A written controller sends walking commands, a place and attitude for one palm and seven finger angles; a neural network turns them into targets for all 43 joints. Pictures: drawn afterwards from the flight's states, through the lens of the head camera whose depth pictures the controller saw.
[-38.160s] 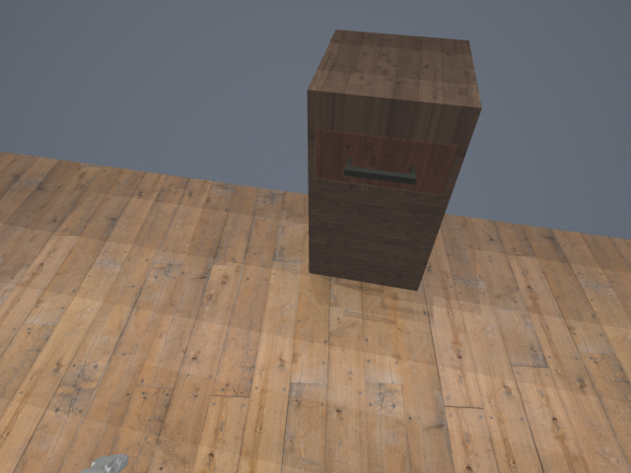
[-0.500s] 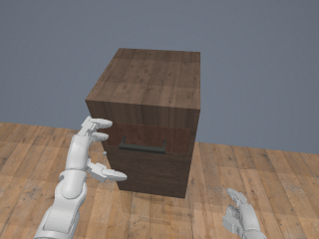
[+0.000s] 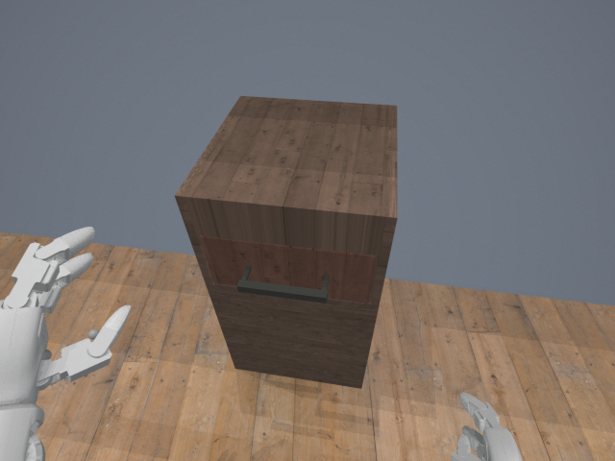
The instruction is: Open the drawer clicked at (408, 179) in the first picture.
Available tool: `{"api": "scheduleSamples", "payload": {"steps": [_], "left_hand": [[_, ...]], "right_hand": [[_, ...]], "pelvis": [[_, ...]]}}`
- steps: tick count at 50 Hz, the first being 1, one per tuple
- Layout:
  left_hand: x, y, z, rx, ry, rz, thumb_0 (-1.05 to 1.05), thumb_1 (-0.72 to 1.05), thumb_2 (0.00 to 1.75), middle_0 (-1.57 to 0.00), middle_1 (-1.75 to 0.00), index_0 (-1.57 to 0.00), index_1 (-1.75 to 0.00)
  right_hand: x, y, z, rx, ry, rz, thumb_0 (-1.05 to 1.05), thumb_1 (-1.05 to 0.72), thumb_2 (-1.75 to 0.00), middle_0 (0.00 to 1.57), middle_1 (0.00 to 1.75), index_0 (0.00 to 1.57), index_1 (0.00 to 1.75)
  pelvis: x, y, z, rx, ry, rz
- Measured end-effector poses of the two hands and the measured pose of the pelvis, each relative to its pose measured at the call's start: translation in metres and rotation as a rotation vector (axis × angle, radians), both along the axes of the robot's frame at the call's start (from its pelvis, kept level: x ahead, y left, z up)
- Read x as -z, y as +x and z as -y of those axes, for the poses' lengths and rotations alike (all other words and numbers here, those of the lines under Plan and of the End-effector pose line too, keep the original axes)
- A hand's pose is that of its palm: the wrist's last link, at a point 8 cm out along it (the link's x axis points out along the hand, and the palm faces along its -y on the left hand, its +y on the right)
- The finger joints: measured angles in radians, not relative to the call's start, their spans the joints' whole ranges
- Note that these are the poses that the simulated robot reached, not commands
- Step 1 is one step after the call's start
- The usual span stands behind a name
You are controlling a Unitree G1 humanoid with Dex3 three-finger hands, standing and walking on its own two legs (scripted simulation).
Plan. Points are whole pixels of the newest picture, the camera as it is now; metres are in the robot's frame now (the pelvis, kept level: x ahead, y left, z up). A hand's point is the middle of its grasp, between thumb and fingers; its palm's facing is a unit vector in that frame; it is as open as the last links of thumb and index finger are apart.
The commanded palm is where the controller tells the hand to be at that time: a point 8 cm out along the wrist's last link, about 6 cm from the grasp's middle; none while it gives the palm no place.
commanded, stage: draw the hand back to the body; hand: left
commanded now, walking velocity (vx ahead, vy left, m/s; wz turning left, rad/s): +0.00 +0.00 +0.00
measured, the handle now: (284, 283) +0.52 +0.12 -0.19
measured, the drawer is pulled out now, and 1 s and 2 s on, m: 0.00 0.00 0.00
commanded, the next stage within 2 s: step back with the hand held close in 0.30 s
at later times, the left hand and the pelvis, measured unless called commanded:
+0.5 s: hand (73, 335) +0.18 +0.24 +0.17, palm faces +0.42 -0.79 -0.44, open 7.4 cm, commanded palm +0.11 +0.28 +0.17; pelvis -0.01 +0.00 +0.00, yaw +2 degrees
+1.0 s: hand (40, 415) +0.11 +0.24 +0.16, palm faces +0.45 -0.79 -0.42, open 7.4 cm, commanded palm +0.04 +0.27 +0.17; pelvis -0.07 -0.01 -0.01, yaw +3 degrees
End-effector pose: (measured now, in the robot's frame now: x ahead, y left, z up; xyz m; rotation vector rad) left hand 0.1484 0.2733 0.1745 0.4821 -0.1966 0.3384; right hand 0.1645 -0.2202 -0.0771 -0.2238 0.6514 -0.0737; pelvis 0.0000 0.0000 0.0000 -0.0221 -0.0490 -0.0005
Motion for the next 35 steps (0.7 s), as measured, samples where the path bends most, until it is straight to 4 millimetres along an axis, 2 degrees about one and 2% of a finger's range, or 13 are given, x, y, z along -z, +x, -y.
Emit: {"api": "scheduleSamples", "payload": {"steps": [5,12,21,26,30,35], "left_hand": [[-0.009,-0.014,-0.008,-0.035,0.021,0.038,0.0,0.59,0.77,-0.23,-0.49,-0.23,-0.49],[0.004,-0.015,-0.005,-0.042,-0.035,0.014,0.01,0.79,0.85,-0.22,-0.36,-0.22,-0.36],[-0.003,-0.014,-0.003,-0.026,-0.008,0.032,0.01,0.87,0.89,-0.22,-0.31,-0.21,-0.31],[-0.011,-0.011,-0.008,-0.037,0.064,0.054,0.01,0.88,0.89,-0.21,-0.3,-0.21,-0.3],[0.004,-0.012,-0.006,-0.021,0.054,-0.013,0.01,0.89,0.9,-0.21,-0.3,-0.21,-0.3],[0.023,-0.03,-0.006,0.002,0.032,-0.099,0.01,0.89,0.9,-0.21,-0.3,-0.21,-0.3]], "right_hand": [[-0.006,0.008,-0.005,-0.01,0.008,0.045,0.01,-0.91,-0.9,0.2,0.3,0.2,0.3],[-0.008,0.011,-0.012,-0.04,0.009,0.061,0.01,-0.91,-0.9,0.2,0.3,0.2,0.3],[-0.006,0.005,-0.014,-0.044,0.013,0.055,0.01,-0.9,-0.9,0.21,0.3,0.2,0.3],[-0.003,0.001,-0.005,-0.035,-0.02,0.006,0.01,-0.9,-0.9,0.21,0.3,0.2,0.3],[0.002,-0.009,0.007,0.005,-0.048,-0.036,0.01,-0.9,-0.9,0.21,0.3,0.2,0.3],[0.003,-0.029,0.017,0.055,-0.09,-0.08,0.01,-0.91,-0.9,0.21,0.3,0.2,0.3]], "pelvis": [[0.0,-0.003,-0.001,-0.003,-0.002,0.007],[0.0,-0.008,-0.001,-0.007,0.002,0.008],[0.0,-0.006,0.001,-0.007,0.001,0.014],[0.002,-0.013,0.002,-0.03,0.0,-0.035],[0.005,-0.02,-0.001,-0.039,-0.003,-0.074],[0.009,-0.031,-0.005,-0.047,0.001,-0.093]]}}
